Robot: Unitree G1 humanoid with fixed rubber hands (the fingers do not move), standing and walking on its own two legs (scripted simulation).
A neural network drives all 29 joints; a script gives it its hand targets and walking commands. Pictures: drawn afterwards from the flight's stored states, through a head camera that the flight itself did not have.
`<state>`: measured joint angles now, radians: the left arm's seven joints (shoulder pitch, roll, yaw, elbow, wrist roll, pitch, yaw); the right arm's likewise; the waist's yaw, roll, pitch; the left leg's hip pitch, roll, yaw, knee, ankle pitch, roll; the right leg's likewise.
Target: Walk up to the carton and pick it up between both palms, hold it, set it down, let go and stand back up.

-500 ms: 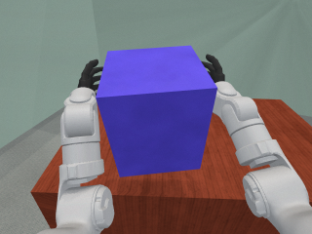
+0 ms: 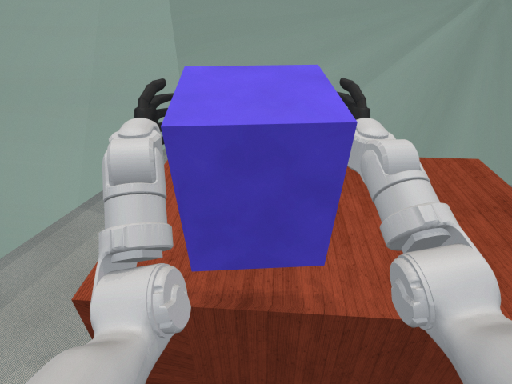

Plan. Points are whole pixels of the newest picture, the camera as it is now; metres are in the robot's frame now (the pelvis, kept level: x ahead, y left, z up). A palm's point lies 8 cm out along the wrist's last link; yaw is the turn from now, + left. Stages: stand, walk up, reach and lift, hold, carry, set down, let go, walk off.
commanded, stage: hold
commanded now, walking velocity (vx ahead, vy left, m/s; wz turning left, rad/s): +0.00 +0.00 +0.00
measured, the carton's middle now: (255, 167) +0.37 +0.01 +0.24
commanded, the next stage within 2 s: set down in 0.20 s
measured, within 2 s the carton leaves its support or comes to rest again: neither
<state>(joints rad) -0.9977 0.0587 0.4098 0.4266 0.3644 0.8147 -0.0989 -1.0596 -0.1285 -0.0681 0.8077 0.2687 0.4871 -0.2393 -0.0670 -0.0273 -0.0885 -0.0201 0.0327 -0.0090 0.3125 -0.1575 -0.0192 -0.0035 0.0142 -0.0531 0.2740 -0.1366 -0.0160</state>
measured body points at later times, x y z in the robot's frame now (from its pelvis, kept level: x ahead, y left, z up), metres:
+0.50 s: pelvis +0.03 +0.02 +0.00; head -0.05 +0.05 +0.44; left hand +0.40 +0.17 +0.32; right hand +0.40 -0.13 +0.30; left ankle +0.02 +0.13 -0.75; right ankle +0.02 -0.10 -0.75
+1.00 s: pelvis +0.02 +0.01 +0.00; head -0.02 +0.05 +0.44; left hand +0.41 +0.16 +0.25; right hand +0.41 -0.14 +0.22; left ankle +0.02 +0.13 -0.75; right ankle +0.02 -0.10 -0.75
